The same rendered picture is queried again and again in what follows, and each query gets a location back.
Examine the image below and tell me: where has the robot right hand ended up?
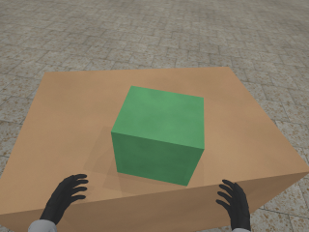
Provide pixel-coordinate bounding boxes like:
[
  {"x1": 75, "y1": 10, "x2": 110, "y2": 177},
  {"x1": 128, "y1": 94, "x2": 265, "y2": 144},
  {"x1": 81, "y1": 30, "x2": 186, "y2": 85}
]
[{"x1": 215, "y1": 179, "x2": 251, "y2": 231}]

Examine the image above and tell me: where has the left robot forearm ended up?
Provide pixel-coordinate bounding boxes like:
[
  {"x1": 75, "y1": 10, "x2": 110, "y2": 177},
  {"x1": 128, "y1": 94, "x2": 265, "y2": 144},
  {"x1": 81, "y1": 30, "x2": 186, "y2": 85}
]
[{"x1": 28, "y1": 219, "x2": 57, "y2": 232}]

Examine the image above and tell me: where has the pedestal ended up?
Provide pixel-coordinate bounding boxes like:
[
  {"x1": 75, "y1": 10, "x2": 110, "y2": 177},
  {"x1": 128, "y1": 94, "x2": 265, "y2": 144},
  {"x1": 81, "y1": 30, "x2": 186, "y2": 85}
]
[{"x1": 0, "y1": 67, "x2": 309, "y2": 232}]

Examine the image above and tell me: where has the carton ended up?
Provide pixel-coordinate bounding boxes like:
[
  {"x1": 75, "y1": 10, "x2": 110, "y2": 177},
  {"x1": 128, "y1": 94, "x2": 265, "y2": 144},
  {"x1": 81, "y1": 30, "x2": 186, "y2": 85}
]
[{"x1": 111, "y1": 85, "x2": 205, "y2": 187}]

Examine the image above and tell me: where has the robot left hand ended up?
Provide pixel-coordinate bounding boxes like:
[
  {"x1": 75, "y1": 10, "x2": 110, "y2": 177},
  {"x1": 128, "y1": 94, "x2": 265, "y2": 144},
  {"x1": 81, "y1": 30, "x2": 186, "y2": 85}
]
[{"x1": 40, "y1": 174, "x2": 89, "y2": 225}]

